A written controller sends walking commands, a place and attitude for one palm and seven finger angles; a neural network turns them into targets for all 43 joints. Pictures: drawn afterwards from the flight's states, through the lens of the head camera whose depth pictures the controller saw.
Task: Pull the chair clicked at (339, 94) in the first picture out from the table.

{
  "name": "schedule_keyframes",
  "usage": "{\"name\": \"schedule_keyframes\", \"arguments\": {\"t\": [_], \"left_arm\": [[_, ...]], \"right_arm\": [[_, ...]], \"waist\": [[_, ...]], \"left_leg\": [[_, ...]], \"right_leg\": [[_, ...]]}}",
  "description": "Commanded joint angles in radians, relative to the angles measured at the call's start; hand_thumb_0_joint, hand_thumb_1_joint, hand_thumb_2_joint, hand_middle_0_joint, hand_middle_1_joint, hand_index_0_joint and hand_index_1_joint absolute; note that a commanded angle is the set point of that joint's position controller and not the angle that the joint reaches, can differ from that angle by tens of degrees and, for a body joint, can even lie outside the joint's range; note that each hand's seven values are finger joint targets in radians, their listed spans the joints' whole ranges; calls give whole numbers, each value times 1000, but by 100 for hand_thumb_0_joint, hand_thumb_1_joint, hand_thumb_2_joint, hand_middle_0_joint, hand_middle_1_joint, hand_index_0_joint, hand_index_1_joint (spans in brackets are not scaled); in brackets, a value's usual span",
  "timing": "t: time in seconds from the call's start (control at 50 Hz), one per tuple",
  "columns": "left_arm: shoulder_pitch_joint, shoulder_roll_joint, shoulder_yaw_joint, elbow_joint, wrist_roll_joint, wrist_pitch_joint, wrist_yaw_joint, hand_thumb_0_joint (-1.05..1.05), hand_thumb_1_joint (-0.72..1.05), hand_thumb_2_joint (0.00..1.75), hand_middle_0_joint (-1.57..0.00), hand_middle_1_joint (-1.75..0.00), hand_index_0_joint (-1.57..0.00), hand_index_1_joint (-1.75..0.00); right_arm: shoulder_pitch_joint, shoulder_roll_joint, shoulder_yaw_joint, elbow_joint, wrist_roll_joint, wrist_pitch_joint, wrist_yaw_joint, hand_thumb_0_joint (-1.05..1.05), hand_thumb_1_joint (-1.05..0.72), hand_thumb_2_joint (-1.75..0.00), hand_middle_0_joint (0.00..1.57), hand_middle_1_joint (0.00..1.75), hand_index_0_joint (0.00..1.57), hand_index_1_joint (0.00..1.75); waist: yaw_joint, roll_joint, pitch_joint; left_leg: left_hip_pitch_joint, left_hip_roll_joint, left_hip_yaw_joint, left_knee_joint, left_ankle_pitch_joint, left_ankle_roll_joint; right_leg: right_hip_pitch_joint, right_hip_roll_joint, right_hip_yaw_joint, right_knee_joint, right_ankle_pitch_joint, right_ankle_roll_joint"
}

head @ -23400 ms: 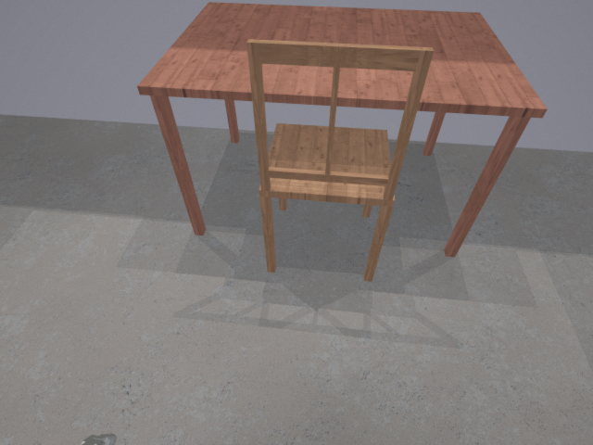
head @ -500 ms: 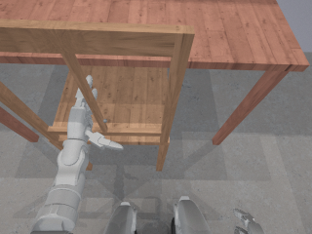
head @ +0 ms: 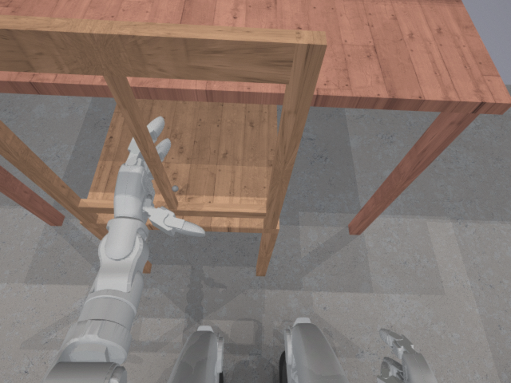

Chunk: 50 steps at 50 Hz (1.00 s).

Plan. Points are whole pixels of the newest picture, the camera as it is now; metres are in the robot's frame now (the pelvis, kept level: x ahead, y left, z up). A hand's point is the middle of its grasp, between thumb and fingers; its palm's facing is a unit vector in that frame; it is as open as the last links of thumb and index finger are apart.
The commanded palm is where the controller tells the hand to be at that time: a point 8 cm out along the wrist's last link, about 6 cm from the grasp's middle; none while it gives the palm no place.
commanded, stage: hook a spindle and tug to test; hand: left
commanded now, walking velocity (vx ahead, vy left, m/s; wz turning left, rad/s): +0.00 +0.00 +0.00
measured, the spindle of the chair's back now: (152, 159) +0.44 +0.15 +0.06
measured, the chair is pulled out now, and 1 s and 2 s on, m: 0.00 0.02 0.09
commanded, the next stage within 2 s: step backward, pulling the chair out in 1.26 s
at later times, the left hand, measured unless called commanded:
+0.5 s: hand (173, 184) +0.41 +0.13 +0.03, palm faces -0.02 -1.00 -0.03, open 8.2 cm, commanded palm +0.38 +0.16 +0.03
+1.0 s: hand (173, 200) +0.38 +0.12 +0.03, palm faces -0.06 -1.00 -0.02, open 4.9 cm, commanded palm +0.35 +0.17 +0.03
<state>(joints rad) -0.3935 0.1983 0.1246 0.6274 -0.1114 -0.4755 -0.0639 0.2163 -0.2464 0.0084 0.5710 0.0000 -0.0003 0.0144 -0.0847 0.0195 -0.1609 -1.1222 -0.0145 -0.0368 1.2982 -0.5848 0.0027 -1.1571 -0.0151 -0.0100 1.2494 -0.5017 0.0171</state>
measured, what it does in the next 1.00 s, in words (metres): stands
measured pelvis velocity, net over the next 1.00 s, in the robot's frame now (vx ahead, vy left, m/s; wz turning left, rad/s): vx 0.03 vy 0.01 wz -0.01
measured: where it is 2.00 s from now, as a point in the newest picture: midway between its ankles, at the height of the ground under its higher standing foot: outside the picture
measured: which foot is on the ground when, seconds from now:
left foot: down 0.00-1.00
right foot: down 0.00-1.00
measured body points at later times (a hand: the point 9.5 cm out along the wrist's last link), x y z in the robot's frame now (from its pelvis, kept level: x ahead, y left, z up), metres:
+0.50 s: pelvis +0.01 +0.00 +0.01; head +0.14 +0.01 +0.44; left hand +0.40 +0.18 +0.03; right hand +0.12 -0.25 -0.11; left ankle +0.01 +0.11 -0.62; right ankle +0.04 -0.13 -0.62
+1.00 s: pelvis +0.03 +0.01 +0.01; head +0.15 +0.01 +0.45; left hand +0.38 +0.18 +0.03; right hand +0.16 -0.24 -0.10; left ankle +0.01 +0.11 -0.62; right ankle +0.04 -0.13 -0.62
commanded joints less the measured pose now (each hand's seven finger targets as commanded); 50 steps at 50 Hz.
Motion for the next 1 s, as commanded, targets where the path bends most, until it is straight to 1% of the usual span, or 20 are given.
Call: {"name": "schedule_keyframes", "arguments": {"t": [0.0,0.04,0.08,0.1,0.12,0.18,0.22,0.24,0.26,0.34,0.54,0.64,0.68,0.7,0.72,0.76,0.82,0.9,0.94,0.98], "left_arm": [[-287,106,21,-215,-3,-60,0,0,-50,30,-29,-79,-29,-79],[-271,93,11,-204,-3,-53,-2,0,-50,30,-32,-90,-32,-90],[-281,78,-5,-226,-6,-51,0,0,-39,35,-36,-101,-36,-101],[-265,90,7,-216,-1,-49,2,0,-33,37,-38,-107,-38,-107],[-278,95,8,-224,-1,-52,3,0,-28,40,-39,-112,-39,-112],[-269,60,-32,-252,4,-57,4,0,-11,47,-45,-129,-45,-129],[-234,49,-35,-255,-1,-54,5,0,0,52,-48,-140,-48,-140],[-229,47,-39,-240,-2,-51,4,0,6,54,-50,-145,-50,-145],[-240,74,-18,-257,0,-59,7,0,12,56,-50,-145,-50,-145],[-241,33,-63,-276,6,-65,5,0,34,66,-50,-145,-50,-145],[-197,34,-61,-294,6,-59,4,0,90,90,-50,-145,-50,-145],[-77,37,-49,-345,-10,-55,-2,0,90,90,-50,-145,-50,-145],[-17,52,-39,-355,-11,-53,-5,0,90,90,-50,-145,-50,-145],[-26,24,-70,-382,-11,-55,-7,0,90,90,-50,-145,-50,-145],[-14,21,-70,-402,-16,-57,-8,0,90,90,-50,-145,-50,-145],[46,24,-66,-394,-15,-53,-5,0,90,90,-50,-145,-50,-145],[77,43,-48,-439,-14,-62,-1,0,90,90,-50,-145,-50,-145],[109,14,-75,-460,-12,-62,6,0,90,90,-50,-145,-50,-145],[136,33,-59,-476,-10,-61,7,0,90,90,-50,-145,-50,-145],[153,24,-70,-482,-8,-56,8,0,90,90,-50,-145,-50,-145]], "right_arm": [[65,-149,-62,-91,-3,-26,-5,0,-90,-90,20,30,20,30],[67,-149,-62,-96,-1,-23,-4,0,-90,-90,20,30,20,30],[72,-148,-64,-97,-2,-23,-2,0,-90,-90,20,30,20,30],[75,-150,-65,-95,-2,-21,-3,0,-90,-90,20,30,20,30],[72,-150,-65,-93,-1,-20,-4,0,-90,-90,20,30,20,30],[78,-147,-67,-97,-3,-23,0,0,-90,-90,20,30,20,30],[80,-144,-70,-96,-3,-22,4,0,-90,-90,20,30,20,30],[80,-143,-68,-93,-2,-20,5,0,-90,-90,20,30,20,30],[80,-148,-68,-93,-2,-21,4,0,-90,-90,20,30,20,30],[81,-142,-71,-94,-2,-22,8,0,-90,-90,20,30,20,30],[87,-140,-74,-93,-3,-16,9,0,-90,-90,20,30,20,30],[80,-133,-74,-113,-1,-16,13,0,-90,-90,20,30,20,30],[76,-133,-72,-122,1,-16,15,0,-90,-90,20,30,20,30],[72,-127,-71,-124,1,-17,16,0,-90,-90,20,30,20,30],[71,-125,-73,-125,1,-18,17,0,-90,-90,20,30,20,30],[71,-126,-72,-131,2,-18,19,0,-90,-90,20,30,20,30],[62,-125,-72,-140,-1,-20,20,0,-90,-90,20,30,20,30],[55,-121,-72,-144,-3,-23,22,0,-90,-90,20,30,20,30],[53,-122,-73,-147,-3,-23,22,0,-90,-90,20,30,20,30],[49,-123,-72,-153,-2,-22,20,0,-90,-90,20,30,20,30]], "waist": [[-20,29,-451],[-18,15,-438],[-24,23,-445],[-23,4,-447],[-24,15,-442],[-23,39,-458],[-22,26,-463],[-26,2,-438],[-20,2,-437],[-25,36,-445],[-23,21,-457],[2,16,-478],[12,16,-463],[4,34,-461],[3,33,-462],[9,8,-434],[20,26,-444],[12,21,-423],[22,22,-436],[17,19,-422]], "left_leg": [[245,7,11,-172,332,8],[239,7,9,-181,327,7],[254,8,8,-179,343,9],[250,10,8,-180,340,9],[245,9,11,-178,335,9],[280,11,3,-181,376,6],[290,13,8,-178,392,6],[264,11,10,-182,363,8],[257,12,7,-186,364,7],[292,13,5,-185,388,6],[311,17,2,-181,463,4],[325,17,10,-189,513,4],[311,17,11,-195,511,3],[326,19,11,-193,529,3],[334,21,11,-191,535,1],[323,22,8,-199,533,0],[323,22,11,-195,546,-1],[323,24,11,-188,550,-1],[322,22,10,-187,551,-3],[320,24,7,-184,564,-3]], "right_leg": [[300,13,-21,-148,255,-47],[305,13,-23,-151,251,-48],[301,14,-27,-151,261,-48],[305,14,-26,-152,261,-47],[302,13,-23,-153,260,-46],[295,14,-32,-145,279,-51],[305,15,-29,-152,298,-49],[315,15,-28,-160,285,-47],[321,14,-27,-156,287,-49],[301,15,-31,-153,294,-51],[319,14,-36,-146,356,-50],[374,15,-32,-152,409,-51],[385,16,-32,-152,409,-52],[374,15,-32,-150,419,-51],[372,14,-34,-151,421,-49],[375,16,-37,-153,416,-50],[381,14,-34,-145,428,-51],[361,15,-36,-142,424,-48],[373,14,-34,-137,430,-50],[363,15,-37,-133,431,-50]]}}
